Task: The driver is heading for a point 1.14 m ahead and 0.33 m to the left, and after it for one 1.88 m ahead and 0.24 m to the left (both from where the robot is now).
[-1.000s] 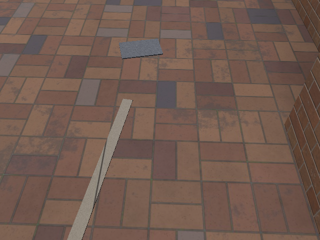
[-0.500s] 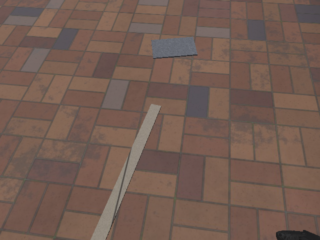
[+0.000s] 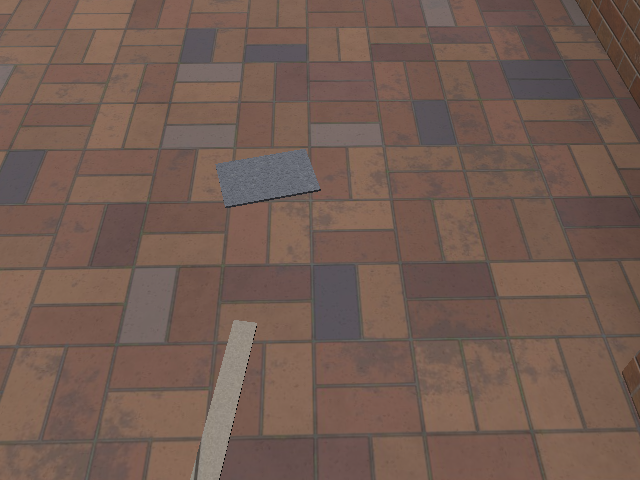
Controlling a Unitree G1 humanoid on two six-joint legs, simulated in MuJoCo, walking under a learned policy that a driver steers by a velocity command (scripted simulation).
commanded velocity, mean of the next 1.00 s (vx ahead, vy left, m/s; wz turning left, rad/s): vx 0.50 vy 0.00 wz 0.12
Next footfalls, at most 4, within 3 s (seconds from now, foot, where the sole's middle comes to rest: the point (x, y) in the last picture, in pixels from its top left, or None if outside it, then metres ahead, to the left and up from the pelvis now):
0.16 right None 0.29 -0.15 -0.78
0.68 left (268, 439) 0.59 0.09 -0.78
1.20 right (335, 315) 0.89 -0.08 -0.78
1.72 left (188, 280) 1.02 0.29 -0.78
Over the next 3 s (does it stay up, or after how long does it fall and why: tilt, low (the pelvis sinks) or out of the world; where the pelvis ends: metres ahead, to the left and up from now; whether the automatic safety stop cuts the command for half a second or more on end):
stays up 1.58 0.51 0.00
